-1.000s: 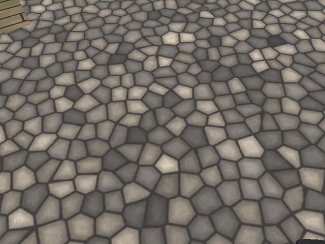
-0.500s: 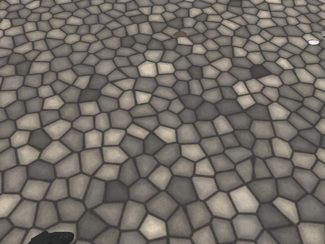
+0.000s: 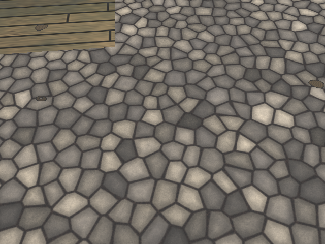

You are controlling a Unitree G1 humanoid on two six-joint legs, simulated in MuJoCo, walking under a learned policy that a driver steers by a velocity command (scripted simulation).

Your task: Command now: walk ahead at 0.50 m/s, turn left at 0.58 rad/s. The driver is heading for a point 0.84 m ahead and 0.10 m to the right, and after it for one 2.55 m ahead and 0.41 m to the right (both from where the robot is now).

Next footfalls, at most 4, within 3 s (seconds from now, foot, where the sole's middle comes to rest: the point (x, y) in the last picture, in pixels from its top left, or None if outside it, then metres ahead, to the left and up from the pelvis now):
0.16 left None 0.26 0.14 -0.78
0.72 right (201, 221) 0.57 -0.07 -0.78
1.16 left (171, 156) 0.87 0.07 -0.78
1.52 right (221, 175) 0.79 -0.16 -0.78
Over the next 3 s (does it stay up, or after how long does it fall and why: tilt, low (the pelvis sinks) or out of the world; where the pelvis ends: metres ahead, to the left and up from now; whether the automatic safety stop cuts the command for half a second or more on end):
stays up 0.81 -0.05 -0.01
